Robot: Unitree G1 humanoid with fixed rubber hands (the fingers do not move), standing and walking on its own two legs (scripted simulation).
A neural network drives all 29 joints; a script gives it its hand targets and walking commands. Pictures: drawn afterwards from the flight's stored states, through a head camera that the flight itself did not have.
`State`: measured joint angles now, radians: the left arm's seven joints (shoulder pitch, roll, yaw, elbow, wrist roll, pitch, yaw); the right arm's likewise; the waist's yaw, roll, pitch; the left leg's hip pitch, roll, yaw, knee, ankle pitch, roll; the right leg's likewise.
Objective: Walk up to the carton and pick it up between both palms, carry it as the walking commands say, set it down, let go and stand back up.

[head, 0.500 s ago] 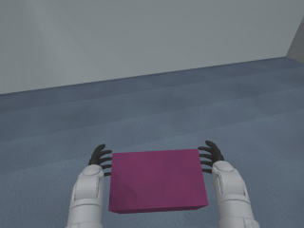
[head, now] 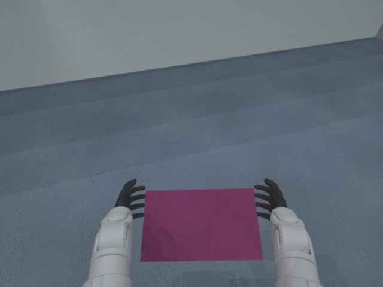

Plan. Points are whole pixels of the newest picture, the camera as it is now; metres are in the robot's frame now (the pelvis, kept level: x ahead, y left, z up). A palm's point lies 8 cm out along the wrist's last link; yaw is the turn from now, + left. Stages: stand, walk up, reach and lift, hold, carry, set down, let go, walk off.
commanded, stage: set down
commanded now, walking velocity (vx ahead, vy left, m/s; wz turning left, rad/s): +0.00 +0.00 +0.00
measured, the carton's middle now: (200, 227) +0.30 +0.01 -0.10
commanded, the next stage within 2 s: none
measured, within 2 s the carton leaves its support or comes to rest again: neither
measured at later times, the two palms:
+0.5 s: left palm (136, 223) +0.30 +0.17 -0.08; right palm (271, 225) +0.31 -0.17 -0.08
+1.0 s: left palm (142, 230) +0.32 +0.17 -0.16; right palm (261, 229) +0.33 -0.17 -0.17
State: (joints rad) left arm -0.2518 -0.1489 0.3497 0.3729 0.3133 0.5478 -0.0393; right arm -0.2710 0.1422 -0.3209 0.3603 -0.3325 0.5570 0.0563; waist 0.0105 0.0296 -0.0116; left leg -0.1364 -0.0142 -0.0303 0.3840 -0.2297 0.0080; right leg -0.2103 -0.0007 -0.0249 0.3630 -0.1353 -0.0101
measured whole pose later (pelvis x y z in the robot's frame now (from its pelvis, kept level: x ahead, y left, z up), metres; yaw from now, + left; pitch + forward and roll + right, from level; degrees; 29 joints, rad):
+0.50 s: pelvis -0.03 +0.00 -0.04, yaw +0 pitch +19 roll +1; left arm -0.39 -0.18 0.47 0.43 0.28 0.33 -0.04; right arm -0.42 0.13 -0.40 0.43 -0.32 0.35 0.05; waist 0.02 0.03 -0.07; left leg -0.75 -0.02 -0.02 0.71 -0.29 0.00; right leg -0.82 -0.01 -0.01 0.67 -0.18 -0.02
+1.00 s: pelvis -0.05 -0.01 -0.10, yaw +0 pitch +35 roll +1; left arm -0.51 -0.16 0.50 0.42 0.25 0.32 -0.06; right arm -0.54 0.10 -0.41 0.45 -0.30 0.34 0.03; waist 0.03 0.02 -0.24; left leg -1.28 -0.03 -0.02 1.06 -0.39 -0.01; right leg -1.35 -0.01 -0.02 1.00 -0.27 -0.02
